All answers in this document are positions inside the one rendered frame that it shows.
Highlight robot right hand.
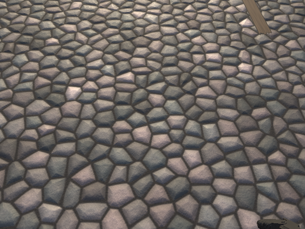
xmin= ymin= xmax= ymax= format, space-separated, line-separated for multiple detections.
xmin=256 ymin=218 xmax=301 ymax=229

